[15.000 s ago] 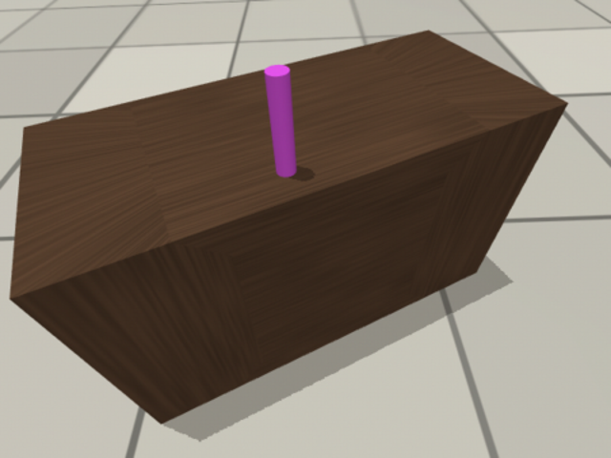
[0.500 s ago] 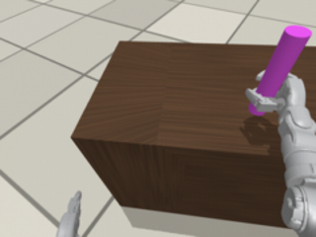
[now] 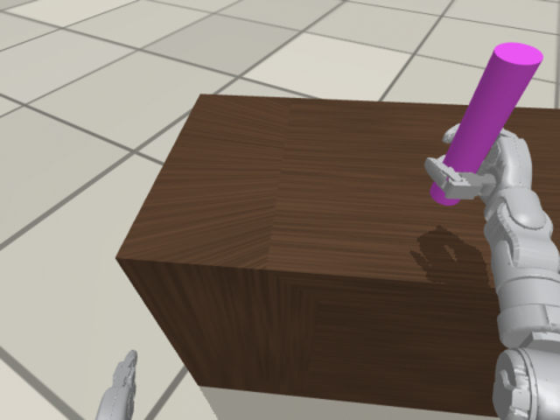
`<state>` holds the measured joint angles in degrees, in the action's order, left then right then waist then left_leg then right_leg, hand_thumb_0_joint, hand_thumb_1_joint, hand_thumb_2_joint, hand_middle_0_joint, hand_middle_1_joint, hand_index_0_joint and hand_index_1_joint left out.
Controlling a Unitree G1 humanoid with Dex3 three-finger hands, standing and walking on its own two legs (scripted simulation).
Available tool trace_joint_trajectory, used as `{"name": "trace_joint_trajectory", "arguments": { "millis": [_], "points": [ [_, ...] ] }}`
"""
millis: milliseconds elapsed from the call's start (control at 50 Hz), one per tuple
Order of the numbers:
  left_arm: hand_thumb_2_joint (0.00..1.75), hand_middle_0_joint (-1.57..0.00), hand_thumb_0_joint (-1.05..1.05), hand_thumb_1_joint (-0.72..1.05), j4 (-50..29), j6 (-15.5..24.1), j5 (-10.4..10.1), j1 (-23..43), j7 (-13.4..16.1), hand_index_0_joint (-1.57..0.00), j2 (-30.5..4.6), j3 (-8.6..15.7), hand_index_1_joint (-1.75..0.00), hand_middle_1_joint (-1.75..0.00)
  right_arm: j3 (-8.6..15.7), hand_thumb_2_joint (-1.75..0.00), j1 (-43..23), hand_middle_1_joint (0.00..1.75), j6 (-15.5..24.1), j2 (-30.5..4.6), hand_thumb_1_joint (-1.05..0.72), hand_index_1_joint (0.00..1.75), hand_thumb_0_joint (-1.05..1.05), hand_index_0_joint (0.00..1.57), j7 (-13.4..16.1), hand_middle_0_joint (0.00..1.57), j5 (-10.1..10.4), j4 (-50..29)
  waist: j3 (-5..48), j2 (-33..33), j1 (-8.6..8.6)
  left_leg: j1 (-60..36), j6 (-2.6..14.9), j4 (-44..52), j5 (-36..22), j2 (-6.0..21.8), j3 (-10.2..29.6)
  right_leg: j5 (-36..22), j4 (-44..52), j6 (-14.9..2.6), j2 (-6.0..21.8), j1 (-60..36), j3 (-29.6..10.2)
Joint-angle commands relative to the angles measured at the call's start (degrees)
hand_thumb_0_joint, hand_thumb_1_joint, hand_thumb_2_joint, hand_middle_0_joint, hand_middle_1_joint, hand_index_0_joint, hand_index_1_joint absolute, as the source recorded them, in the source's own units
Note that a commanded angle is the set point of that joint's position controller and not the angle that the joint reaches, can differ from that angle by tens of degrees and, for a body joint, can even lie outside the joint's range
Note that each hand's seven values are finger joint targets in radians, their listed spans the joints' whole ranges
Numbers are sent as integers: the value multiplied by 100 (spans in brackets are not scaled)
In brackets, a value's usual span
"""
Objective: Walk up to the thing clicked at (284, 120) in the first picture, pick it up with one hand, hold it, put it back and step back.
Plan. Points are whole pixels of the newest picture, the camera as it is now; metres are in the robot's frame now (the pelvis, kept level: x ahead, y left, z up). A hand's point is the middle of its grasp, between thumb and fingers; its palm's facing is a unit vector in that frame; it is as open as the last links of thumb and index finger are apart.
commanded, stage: lift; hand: right
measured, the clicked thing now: (474, 138) +0.42 -0.20 +0.22
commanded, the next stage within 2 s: hold in 1.00 s
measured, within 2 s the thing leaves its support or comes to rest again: neither
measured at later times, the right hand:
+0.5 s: hand (486, 152) +0.36 -0.18 +0.24, palm faces +0.13 +0.99 -0.02, open 7.0 cm
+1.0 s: hand (509, 146) +0.33 -0.18 +0.27, palm faces +0.14 +0.99 -0.02, open 7.0 cm
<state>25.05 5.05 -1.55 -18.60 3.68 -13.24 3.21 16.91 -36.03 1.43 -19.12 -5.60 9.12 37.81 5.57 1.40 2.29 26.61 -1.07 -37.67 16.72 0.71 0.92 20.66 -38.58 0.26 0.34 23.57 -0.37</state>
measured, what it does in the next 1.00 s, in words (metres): stands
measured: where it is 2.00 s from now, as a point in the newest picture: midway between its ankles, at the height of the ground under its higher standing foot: outside the picture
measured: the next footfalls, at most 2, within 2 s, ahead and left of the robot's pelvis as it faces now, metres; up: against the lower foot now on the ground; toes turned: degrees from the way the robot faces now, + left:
none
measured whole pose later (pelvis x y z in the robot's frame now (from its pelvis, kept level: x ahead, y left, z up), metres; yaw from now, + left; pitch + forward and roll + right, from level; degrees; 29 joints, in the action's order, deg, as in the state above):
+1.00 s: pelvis -0.02 +0.01 +0.01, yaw -2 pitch -2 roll +0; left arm 34.1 8.5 -2.6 -15.5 1.9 -14.0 4.3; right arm 17.5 -27.9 -31.6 -17.8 -3.8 13.2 0.4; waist 4.0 4.0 -0.4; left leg 16.4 -0.5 -31.8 13.6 1.6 -0.8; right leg 15.9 -31.2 0.7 -0.4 13.4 -2.1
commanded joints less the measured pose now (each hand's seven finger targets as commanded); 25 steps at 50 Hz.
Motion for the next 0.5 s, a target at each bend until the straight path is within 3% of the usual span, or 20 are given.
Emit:
{"name": "trace_joint_trajectory", "arguments": {
  "millis": [0, 20, 40, 80, 120, 140, 160, 220, 240, 280, 300, 340, 360, 420, 440, 480],
  "points": [
    [5, -5, 0, -55, -887, 313, -36, 386, 58, -5, -766, 386, -5, -6, 105, -136, -2681, 146, 101, -1181, -47, 146, 0, 139, 52, 137, 164, -2009, 1816, 58, -80, -1114, 134, 390, -1706, -99, -267, -1966, 532, -58, -19, -913, 64],
    [5, -5, 0, -55, -882, 311, -36, 536, 64, -6, -725, 331, -5, -6, 165, -136, -2703, 146, 41, -1294, -45, 146, 0, 139, 68, 137, 185, -2321, 1815, 56, -164, -1203, 124, 405, -1693, -83, -280, -1933, 554, -62, -15, -910, 60],
    [5, -5, 0, -55, -889, 334, -46, 613, 85, -5, -832, 424, -5, -5, 134, -134, -2345, 145, -110, -1169, -46, 145, 0, 139, 53, 136, 210, -2076, 1736, 27, -130, -1178, 125, 442, -1686, -85, -282, -1925, 587, -67, -28, -951, 68],
    [5, -5, 0, -55, -924, 343, -45, 678, 99, -5, -881, 460, -5, -5, 162, -134, -2603, 145, -273, -1272, -47, 145, 0, 139, 75, 137, 234, -2668, 1691, 23, -137, -1161, 117, 508, -1527, -87, -299, -1756, 662, -58, -12, -1013, 57],
    [5, -5, 0, -55, -767, 326, -61, 536, 59, -5, -671, 238, -5, -5, 122, -132, -2317, 144, -526, -1175, -47, 144, 0, 138, 58, 136, 245, -2668, 1369, -86, -204, -1214, 102, 605, -1350, -77, -317, -1522, 752, -77, -37, -823, 68],
    [5, -5, 0, -55, -719, 320, -65, 560, 38, -5, -628, 232, -5, -5, 36, -133, -2120, 145, -677, -990, -48, 145, 0, 139, 60, 137, 230, -2514, 1313, -134, -180, -1196, 95, 625, -1328, -78, -310, -1485, 781, -83, -43, -853, 85],
    [5, -5, 0, -55, -631, 309, -72, 478, 45, -5, -711, 329, -5, -5, 96, -133, -2048, 145, -803, -1051, -47, 145, 0, 139, 52, 137, 251, -2594, 1209, -88, -178, -1155, 97, 648, -1331, -81, -325, -1530, 810, -79, -25, -885, 75],
    [5, -5, 0, -55, -558, 287, -84, 442, -22, -5, -706, 293, -5, -5, 188, -133, -1893, 145, -1172, -1084, -46, 145, 0, 138, 20, 137, 297, -2953, 1080, -142, -200, -1194, 76, 748, -1241, -57, -335, -1393, 857, -100, -63, -862, 100],
    [5, -5, 0, -55, -608, 297, -95, 544, -65, -5, -540, 128, -5, -5, 71, -134, -1857, 146, -1294, -939, -46, 146, 0, 140, 3, 138, 284, -3068, 1088, -159, -199, -1219, 72, 769, -1300, -50, -329, -1429, 878, -116, -71, -910, 107],
    [5, -5, 0, -55, -492, 301, -97, 582, -70, -5, -740, 332, -5, -5, 254, -135, -1886, 147, -1479, -1132, -46, 147, 0, 141, 40, 139, 318, -3320, 1035, -94, -205, -1204, 69, 833, -1130, -35, -325, -1247, 930, -126, -92, -913, 104],
    [5, -5, 0, -55, -416, 300, -107, 607, -97, -5, -658, 268, -5, -5, 172, -134, -1904, 146, -1547, -1050, -44, 146, 0, 139, 48, 137, 329, -3543, 950, -48, -228, -1194, 73, 859, -1080, -34, -335, -1215, 960, -118, -99, -930, 101],
    [5, -5, 0, -55, -543, 350, -104, 772, -101, -5, -803, 396, -5, -5, 220, -133, -2047, 146, -1653, -1106, -46, 146, 0, 140, 76, 138, 352, -3899, 1101, -14, -212, -1235, 88, 863, -1038, -38, -353, -1190, 980, -120, -84, -1044, 63],
    [5, -5, 0, -55, -694, 392, -107, 834, -65, -5, -1036, 600, -5, -5, 288, -133, -2193, 145, -1686, -1191, -45, 145, 0, 140, 113, 138, 371, -4124, 1263, -139, -143, -1248, 83, 869, -1017, -51, -368, -1165, 992, -129, -76, -1148, 44],
    [5, -5, 0, -55, -548, 424, -98, 865, -64, -5, -684, 286, -5, -5, 255, -133, -2061, 147, -1797, -1070, -48, 147, 0, 142, 190, 140, 376, -4392, 1243, -208, -265, -1335, 84, 922, -946, -32, -358, -1145, 969, -145, -111, -1165, 48],
    [5, -5, 0, -55, -489, 442, -124, 939, -33, -5, -847, 484, -5, -5, 340, -132, -1878, 146, -1870, -1062, -48, 146, 0, 141, 214, 140, 440, -4264, 1149, -299, -251, -1317, 81, 926, -899, -44, -380, -1104, 982, -155, -92, -1176, 27],
    [5, -4, 0, -55, -388, 457, -105, 914, -39, -5, -777, 399, -4, -5, 293, -133, -1899, 147, -2001, -1067, -45, 147, 0, 141, 234, 140, 421, -4395, 1206, -136, -256, -1349, 85, 945, -965, -28, -374, -1172, 997, -142, -103, -1200, 32]
  ]
}}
